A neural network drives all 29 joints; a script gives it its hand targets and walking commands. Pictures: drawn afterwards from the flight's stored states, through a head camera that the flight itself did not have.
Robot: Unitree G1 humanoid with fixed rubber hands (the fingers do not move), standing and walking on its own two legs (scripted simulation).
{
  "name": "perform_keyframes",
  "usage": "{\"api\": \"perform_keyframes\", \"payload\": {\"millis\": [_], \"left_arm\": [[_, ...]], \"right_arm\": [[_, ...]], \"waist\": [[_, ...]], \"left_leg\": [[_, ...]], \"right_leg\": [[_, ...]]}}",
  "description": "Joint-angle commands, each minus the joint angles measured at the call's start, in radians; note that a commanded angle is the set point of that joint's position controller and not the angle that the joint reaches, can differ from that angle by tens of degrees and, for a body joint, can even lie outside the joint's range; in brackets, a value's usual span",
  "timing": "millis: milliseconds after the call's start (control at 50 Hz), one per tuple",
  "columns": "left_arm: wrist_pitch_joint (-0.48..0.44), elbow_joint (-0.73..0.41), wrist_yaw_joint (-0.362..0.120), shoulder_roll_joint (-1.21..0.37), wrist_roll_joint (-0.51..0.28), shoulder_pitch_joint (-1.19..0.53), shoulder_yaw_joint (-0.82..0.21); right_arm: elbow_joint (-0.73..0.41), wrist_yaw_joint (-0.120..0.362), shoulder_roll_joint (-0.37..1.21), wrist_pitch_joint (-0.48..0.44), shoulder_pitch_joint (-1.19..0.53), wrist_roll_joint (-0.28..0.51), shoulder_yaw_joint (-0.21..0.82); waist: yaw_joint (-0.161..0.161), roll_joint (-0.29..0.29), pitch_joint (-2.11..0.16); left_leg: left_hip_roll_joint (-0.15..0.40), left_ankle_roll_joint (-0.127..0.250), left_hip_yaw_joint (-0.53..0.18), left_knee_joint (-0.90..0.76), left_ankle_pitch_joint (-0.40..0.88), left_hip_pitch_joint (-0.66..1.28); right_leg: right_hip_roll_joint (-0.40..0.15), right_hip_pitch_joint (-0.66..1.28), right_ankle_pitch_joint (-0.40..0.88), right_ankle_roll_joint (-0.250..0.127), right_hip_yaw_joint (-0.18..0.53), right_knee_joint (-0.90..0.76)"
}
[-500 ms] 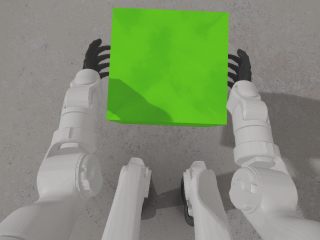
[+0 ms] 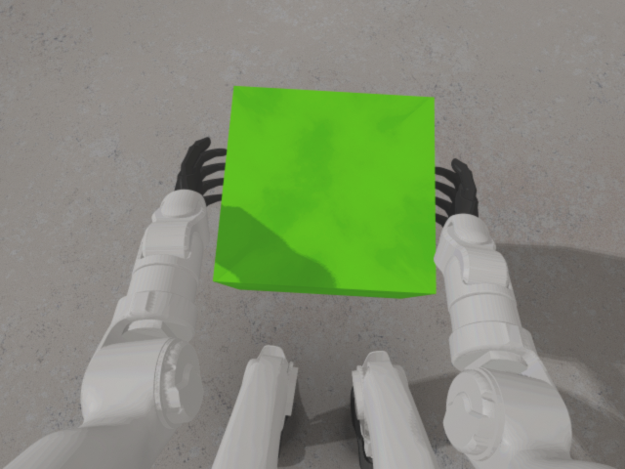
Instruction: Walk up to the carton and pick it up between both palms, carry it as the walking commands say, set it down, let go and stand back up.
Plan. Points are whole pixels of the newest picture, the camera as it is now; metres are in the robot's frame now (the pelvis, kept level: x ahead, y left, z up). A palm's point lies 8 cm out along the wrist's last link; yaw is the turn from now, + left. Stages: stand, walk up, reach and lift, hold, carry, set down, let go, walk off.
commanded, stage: reach and lift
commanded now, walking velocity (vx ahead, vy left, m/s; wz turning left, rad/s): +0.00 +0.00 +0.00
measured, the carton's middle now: (326, 203) +0.48 +0.01 -0.12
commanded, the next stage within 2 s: none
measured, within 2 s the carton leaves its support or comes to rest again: neither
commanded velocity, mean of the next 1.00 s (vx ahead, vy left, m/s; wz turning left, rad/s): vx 0.00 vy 0.00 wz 0.00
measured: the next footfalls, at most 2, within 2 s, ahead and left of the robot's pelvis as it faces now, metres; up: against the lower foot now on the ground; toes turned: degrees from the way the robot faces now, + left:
none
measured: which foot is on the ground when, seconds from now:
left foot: down 0.00-1.00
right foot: down 0.00-1.00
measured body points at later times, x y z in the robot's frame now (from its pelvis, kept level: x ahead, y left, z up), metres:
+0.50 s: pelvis +0.03 -0.01 +0.06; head +0.20 -0.01 +0.48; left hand +0.45 +0.18 +0.01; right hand +0.44 -0.17 +0.00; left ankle +0.08 +0.12 -0.54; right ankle +0.07 -0.11 -0.54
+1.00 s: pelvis +0.04 -0.01 +0.13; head +0.18 -0.01 +0.56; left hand +0.43 +0.18 +0.08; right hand +0.42 -0.18 +0.07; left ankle +0.08 +0.12 -0.54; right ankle +0.07 -0.11 -0.54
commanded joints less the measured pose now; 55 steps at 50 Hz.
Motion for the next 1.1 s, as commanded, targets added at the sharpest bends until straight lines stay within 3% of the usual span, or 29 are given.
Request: {"api": "perform_keyframes", "payload": {"millis": [0,80,100,120,140,160,200,260,320,340,360,400,460,480,500,600,640,680,700,720,740,820,900,920,940,1080], "left_arm": [[-0.015,-0.023,-0.304,-1.085,-0.147,-0.507,-0.427],[-0.013,-0.046,-0.305,-1.081,-0.145,-0.516,-0.417],[-0.009,-0.031,-0.305,-1.092,-0.127,-0.483,-0.407],[-0.009,-0.054,-0.304,-1.084,-0.134,-0.501,-0.417],[-0.006,-0.051,-0.308,-1.094,-0.127,-0.496,-0.411],[-0.007,-0.086,-0.309,-1.099,-0.141,-0.498,-0.431],[-0.004,-0.118,-0.311,-1.098,-0.153,-0.511,-0.454],[0.003,-0.124,-0.313,-1.118,-0.151,-0.474,-0.465],[0.005,-0.138,-0.322,-1.122,-0.156,-0.432,-0.491],[0.007,-0.123,-0.324,-1.140,-0.145,-0.393,-0.484],[0.004,-0.107,-0.326,-1.123,-0.140,-0.378,-0.478],[-0.005,-0.111,-0.328,-1.144,-0.144,-0.347,-0.498],[-0.016,-0.092,-0.332,-1.123,-0.126,-0.288,-0.476],[-0.020,-0.077,-0.335,-1.119,-0.120,-0.282,-0.470],[-0.027,-0.088,-0.338,-1.114,-0.126,-0.276,-0.476],[-0.040,-0.097,-0.342,-1.118,-0.110,-0.241,-0.466],[-0.043,-0.118,-0.345,-1.103,-0.112,-0.240,-0.475],[-0.037,-0.124,-0.353,-1.093,-0.101,-0.240,-0.457],[-0.029,-0.110,-0.354,-1.106,-0.088,-0.215,-0.461],[-0.024,-0.118,-0.359,-1.102,-0.079,-0.230,-0.454],[-0.020,-0.124,-0.362,-1.093,-0.078,-0.246,-0.449],[-0.003,-0.135,-0.377,-1.105,-0.074,-0.217,-0.464],[0.009,-0.136,-0.378,-1.119,-0.071,-0.168,-0.472],[0.012,-0.137,-0.381,-1.127,-0.062,-0.163,-0.479],[0.013,-0.141,-0.383,-1.131,-0.062,-0.154,-0.470],[0.007,-0.167,-0.375,-1.137,-0.074,-0.055,-0.508]], "right_arm": [[-0.049,0.419,0.866,-0.024,-0.672,0.121,0.495],[-0.034,0.429,0.871,-0.016,-0.656,0.117,0.484],[-0.026,0.434,0.879,-0.014,-0.638,0.112,0.468],[-0.021,0.437,0.882,-0.012,-0.639,0.115,0.469],[-0.020,0.439,0.867,-0.013,-0.631,0.100,0.455],[-0.046,0.443,0.898,-0.008,-0.643,0.125,0.485],[-0.034,0.447,0.900,-0.004,-0.601,0.124,0.483],[-0.041,0.456,0.899,-0.004,-0.587,0.134,0.490],[-0.041,0.459,0.913,-0.002,-0.516,0.134,0.510],[-0.052,0.459,0.920,-0.002,-0.500,0.125,0.505],[-0.025,0.460,0.919,-0.002,-0.475,0.128,0.503],[-0.056,0.456,0.941,-0.011,-0.471,0.136,0.535],[-0.049,0.448,0.944,-0.017,-0.412,0.130,0.534],[-0.050,0.447,0.933,-0.023,-0.410,0.120,0.534],[-0.067,0.442,0.935,-0.027,-0.394,0.125,0.545],[-0.109,0.430,0.929,-0.039,-0.387,0.111,0.550],[-0.111,0.431,0.940,-0.035,-0.354,0.110,0.572],[-0.101,0.431,0.929,-0.027,-0.351,0.092,0.552],[-0.107,0.436,0.945,-0.024,-0.341,0.093,0.555],[-0.097,0.440,0.941,-0.018,-0.356,0.085,0.545],[-0.102,0.443,0.955,-0.013,-0.350,0.080,0.542],[-0.100,0.452,0.955,0.001,-0.311,0.075,0.545],[-0.106,0.464,0.967,0.007,-0.297,0.091,0.553],[-0.113,0.464,0.961,0.008,-0.287,0.084,0.549],[-0.110,0.464,0.958,0.012,-0.284,0.087,0.550],[-0.144,0.464,0.961,0.003,-0.157,0.084,0.586]], "waist": [[0.006,-0.010,-0.715],[-0.002,-0.037,-0.727],[0.006,-0.015,-0.708],[-0.006,-0.026,-0.723],[0.005,-0.004,-0.713],[0.014,-0.016,-0.744],[-0.006,-0.002,-0.758],[0.010,0.035,-0.763],[0.004,0.043,-0.774],[-0.011,0.038,-0.784],[0.007,0.044,-0.733],[-0.004,0.018,-0.750],[0.008,-0.007,-0.688],[0.005,0.006,-0.674],[0.002,-0.024,-0.663],[0.013,-0.023,-0.621],[-0.006,-0.063,-0.622],[0.013,-0.071,-0.583],[0.004,-0.046,-0.569],[0.021,-0.036,-0.562],[0.011,-0.059,-0.557],[0.014,-0.045,-0.543],[0.027,0.005,-0.517],[0.006,0.010,-0.517],[0.023,0.009,-0.500],[-0.004,-0.003,-0.487]], "left_leg": [[-0.050,0.033,0.084,-0.157,0.218,0.602],[-0.043,0.032,0.080,-0.191,0.202,0.659],[-0.043,0.031,0.082,-0.211,0.215,0.690],[-0.042,0.033,0.068,-0.208,0.211,0.704],[-0.041,0.026,0.075,-0.225,0.200,0.720],[-0.045,0.028,0.079,-0.219,0.238,0.737],[-0.038,0.024,0.078,-0.232,0.250,0.782],[-0.039,0.018,0.077,-0.254,0.277,0.842],[-0.038,0.016,0.074,-0.274,0.334,0.871],[-0.040,0.012,0.078,-0.280,0.361,0.878],[-0.036,0.017,0.075,-0.294,0.342,0.864],[-0.045,0.016,0.077,-0.293,0.377,0.846],[-0.042,0.027,0.069,-0.344,0.389,0.841],[-0.043,0.027,0.067,-0.353,0.387,0.831],[-0.046,0.029,0.065,-0.355,0.400,0.816],[-0.035,0.036,0.052,-0.423,0.380,0.877],[-0.031,0.039,0.050,-0.444,0.389,0.880],[-0.027,0.045,0.047,-0.468,0.346,0.901],[-0.027,0.040,0.050,-0.483,0.335,0.930],[-0.025,0.040,0.047,-0.493,0.309,0.931],[-0.023,0.046,0.052,-0.500,0.306,0.947],[-0.018,0.042,0.048,-0.539,0.348,1.006],[-0.011,0.041,0.045,-0.587,0.360,1.112],[-0.008,0.037,0.042,-0.593,0.385,1.135],[-0.012,0.041,0.040,-0.603,0.376,1.129],[0.004,0.035,0.022,-0.674,0.573,1.247]], "right_leg": [[0.041,0.462,0.190,-0.004,-0.078,-0.187],[0.046,0.494,0.175,-0.005,-0.081,-0.217],[0.049,0.471,0.179,-0.007,-0.085,-0.230],[0.044,0.490,0.174,-0.008,-0.085,-0.233],[0.048,0.476,0.162,-0.011,-0.086,-0.235],[0.042,0.518,0.191,-0.010,-0.073,-0.254],[0.047,0.526,0.208,-0.012,-0.084,-0.258],[0.047,0.538,0.220,-0.015,-0.080,-0.275],[0.047,0.586,0.276,-0.015,-0.070,-0.303],[0.047,0.612,0.304,-0.011,-0.068,-0.320],[0.044,0.601,0.290,-0.014,-0.061,-0.326],[0.036,0.679,0.344,-0.007,-0.047,-0.348],[0.032,0.720,0.379,-0.003,-0.034,-0.394],[0.029,0.733,0.386,-0.003,-0.029,-0.398],[0.021,0.764,0.417,-0.001,-0.024,-0.412],[0.018,0.821,0.385,0.001,-0.008,-0.472],[0.022,0.868,0.413,0.002,-0.009,-0.498],[0.017,0.869,0.346,0.001,-0.006,-0.520],[0.018,0.875,0.338,-0.002,0.003,-0.540],[0.016,0.882,0.299,-0.004,0.003,-0.549],[0.018,0.883,0.292,-0.003,0.004,-0.564],[0.013,0.938,0.341,-0.006,0.006,-0.607],[0.016,0.952,0.330,-0.013,-0.003,-0.642],[0.016,0.962,0.350,-0.014,-0.004,-0.657],[0.015,0.974,0.337,-0.015,-0.008,-0.669],[0.004,1.103,0.543,-0.012,-0.006,-0.735]]}}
